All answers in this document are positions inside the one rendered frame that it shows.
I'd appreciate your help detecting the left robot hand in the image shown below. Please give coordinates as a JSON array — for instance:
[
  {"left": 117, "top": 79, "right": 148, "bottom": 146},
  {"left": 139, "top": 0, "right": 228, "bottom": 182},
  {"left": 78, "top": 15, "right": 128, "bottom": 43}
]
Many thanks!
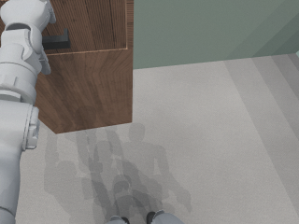
[{"left": 0, "top": 0, "right": 56, "bottom": 75}]

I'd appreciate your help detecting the right robot thigh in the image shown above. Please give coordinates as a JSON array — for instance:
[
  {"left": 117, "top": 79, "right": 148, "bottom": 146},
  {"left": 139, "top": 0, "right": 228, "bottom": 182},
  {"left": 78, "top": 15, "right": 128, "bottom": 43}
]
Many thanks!
[{"left": 150, "top": 213, "right": 185, "bottom": 224}]

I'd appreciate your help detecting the drawer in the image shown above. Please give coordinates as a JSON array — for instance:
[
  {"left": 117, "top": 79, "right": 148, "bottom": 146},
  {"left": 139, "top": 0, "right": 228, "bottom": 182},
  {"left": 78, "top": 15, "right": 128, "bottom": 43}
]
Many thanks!
[{"left": 0, "top": 0, "right": 126, "bottom": 55}]

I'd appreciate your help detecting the cabinet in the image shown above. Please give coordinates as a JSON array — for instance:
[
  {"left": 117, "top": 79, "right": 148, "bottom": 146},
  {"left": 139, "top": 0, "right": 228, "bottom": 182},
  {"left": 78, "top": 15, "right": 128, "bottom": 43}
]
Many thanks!
[{"left": 35, "top": 0, "right": 135, "bottom": 134}]

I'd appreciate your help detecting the robot right shin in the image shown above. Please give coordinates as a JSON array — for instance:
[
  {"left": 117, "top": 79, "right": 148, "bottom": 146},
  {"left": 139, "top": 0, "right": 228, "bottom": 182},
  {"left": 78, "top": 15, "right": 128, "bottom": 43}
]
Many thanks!
[{"left": 153, "top": 210, "right": 165, "bottom": 219}]

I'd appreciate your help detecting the robot left forearm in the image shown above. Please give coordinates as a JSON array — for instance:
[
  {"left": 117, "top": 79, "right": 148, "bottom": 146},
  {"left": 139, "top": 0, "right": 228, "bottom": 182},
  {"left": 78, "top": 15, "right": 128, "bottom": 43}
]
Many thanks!
[{"left": 0, "top": 20, "right": 42, "bottom": 106}]

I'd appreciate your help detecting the left robot upper arm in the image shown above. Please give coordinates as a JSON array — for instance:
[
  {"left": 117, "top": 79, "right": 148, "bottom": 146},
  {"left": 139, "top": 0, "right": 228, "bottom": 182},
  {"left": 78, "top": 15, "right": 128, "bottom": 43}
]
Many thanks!
[{"left": 0, "top": 100, "right": 40, "bottom": 224}]

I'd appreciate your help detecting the handle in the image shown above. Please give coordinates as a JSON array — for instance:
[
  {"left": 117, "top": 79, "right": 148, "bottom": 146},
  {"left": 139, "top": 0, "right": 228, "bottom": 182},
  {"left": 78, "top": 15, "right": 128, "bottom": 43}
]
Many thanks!
[{"left": 42, "top": 28, "right": 71, "bottom": 50}]

